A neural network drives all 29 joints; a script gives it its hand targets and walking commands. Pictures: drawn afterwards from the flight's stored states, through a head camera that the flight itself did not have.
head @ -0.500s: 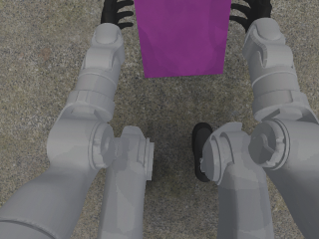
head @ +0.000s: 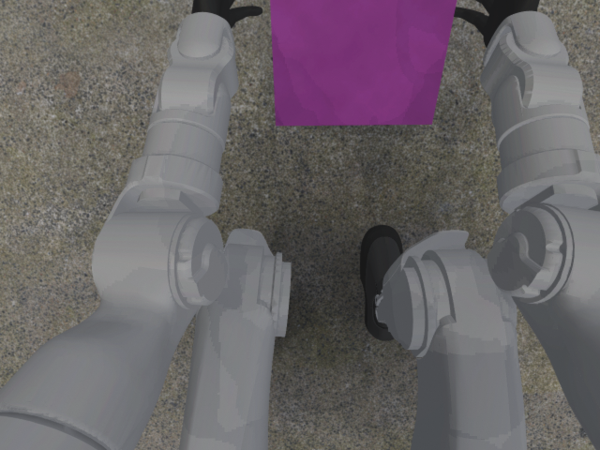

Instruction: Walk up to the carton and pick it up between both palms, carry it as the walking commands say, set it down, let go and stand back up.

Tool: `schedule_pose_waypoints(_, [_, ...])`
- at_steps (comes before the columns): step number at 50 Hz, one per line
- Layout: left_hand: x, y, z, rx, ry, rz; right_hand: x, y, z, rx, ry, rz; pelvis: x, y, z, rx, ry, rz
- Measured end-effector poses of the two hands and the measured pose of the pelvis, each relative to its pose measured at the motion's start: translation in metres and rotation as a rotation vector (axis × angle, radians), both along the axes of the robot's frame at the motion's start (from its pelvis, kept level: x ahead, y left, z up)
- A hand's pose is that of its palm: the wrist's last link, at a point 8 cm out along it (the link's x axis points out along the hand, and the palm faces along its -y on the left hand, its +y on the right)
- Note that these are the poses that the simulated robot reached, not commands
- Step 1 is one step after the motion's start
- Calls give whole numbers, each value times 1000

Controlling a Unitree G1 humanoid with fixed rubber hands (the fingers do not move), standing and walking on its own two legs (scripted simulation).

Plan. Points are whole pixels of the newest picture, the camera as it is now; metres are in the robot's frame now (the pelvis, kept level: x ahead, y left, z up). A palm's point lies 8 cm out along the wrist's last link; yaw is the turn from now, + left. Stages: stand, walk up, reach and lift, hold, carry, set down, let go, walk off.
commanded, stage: set down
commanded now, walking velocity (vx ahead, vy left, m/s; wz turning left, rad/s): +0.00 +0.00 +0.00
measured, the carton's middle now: (352, 26) +0.56 -0.05 -0.26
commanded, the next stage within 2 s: none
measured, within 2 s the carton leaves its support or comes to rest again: rests again in 1.62 s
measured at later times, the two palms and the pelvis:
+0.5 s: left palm (214, 10) +0.55 +0.11 -0.16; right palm (505, 11) +0.54 -0.19 -0.15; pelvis +0.01 +0.00 +0.00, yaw +0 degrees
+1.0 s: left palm (214, 6) +0.55 +0.11 -0.17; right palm (503, 6) +0.55 -0.19 -0.16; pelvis +0.01 +0.00 +0.00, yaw +0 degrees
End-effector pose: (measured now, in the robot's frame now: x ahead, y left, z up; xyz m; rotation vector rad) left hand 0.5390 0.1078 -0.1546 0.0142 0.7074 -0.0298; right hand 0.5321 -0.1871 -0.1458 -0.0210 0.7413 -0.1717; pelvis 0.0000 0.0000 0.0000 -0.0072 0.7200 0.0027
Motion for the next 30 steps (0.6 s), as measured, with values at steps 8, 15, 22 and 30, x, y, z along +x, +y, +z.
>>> schedule_pose_waypoints(8, [3,0,-3,-9,-10,-3,3,-1,-3,6,-4,0,1,-1,-1,0,-10,-2])
schedule_pose_waypoints(15, [5,1,-6,-17,-15,-7,5,-1,-5,11,-9,-1,3,-1,-2,-2,-14,-3])
schedule_pose_waypoints(22, [8,2,-8,-25,-20,-9,8,-1,-7,16,-13,-2,5,0,-3,-3,-13,-2])
schedule_pose_waypoints(30, [10,3,-11,-31,-25,-12,11,-1,-10,20,-17,-2,9,1,-3,-4,-8,-2])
